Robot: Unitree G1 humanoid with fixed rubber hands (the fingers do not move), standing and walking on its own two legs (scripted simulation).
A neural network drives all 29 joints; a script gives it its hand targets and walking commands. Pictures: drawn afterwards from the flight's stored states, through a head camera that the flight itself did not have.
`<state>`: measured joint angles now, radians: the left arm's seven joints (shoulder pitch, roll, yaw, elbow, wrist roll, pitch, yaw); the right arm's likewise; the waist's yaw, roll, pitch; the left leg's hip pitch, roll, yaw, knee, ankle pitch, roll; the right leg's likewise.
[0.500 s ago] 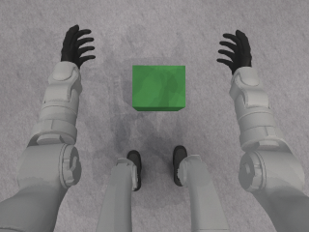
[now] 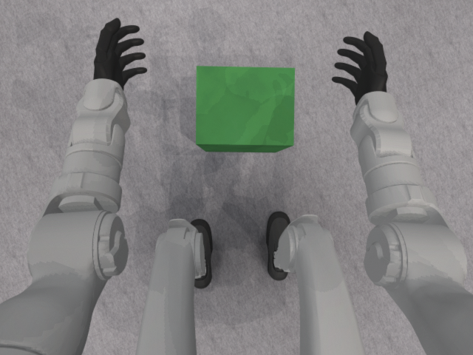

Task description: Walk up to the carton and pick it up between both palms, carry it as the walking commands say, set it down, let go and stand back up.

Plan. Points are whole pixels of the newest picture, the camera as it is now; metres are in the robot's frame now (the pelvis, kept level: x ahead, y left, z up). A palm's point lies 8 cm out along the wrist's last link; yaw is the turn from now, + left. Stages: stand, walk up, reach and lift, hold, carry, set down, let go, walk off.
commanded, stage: reach and lift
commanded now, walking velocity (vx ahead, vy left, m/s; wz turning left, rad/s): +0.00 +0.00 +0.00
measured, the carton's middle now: (242, 116) +0.51 -0.01 -0.44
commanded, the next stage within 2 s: none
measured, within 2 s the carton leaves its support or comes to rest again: neither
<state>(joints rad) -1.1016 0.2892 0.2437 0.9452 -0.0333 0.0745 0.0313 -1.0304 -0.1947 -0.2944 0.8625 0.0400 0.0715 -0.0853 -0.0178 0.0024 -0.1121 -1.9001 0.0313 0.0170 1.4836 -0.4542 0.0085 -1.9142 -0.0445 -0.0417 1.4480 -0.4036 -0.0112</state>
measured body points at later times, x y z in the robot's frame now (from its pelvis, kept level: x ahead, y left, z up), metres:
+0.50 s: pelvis -0.03 +0.00 -0.12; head +0.32 +0.00 +0.16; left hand +0.51 +0.19 -0.28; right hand +0.50 -0.19 -0.29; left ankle +0.08 +0.12 -0.53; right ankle +0.10 -0.12 -0.53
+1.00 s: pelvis -0.04 +0.00 -0.19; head +0.34 +0.01 +0.06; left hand +0.51 +0.19 -0.38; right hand +0.51 -0.19 -0.37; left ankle +0.08 +0.12 -0.53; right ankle +0.09 -0.12 -0.53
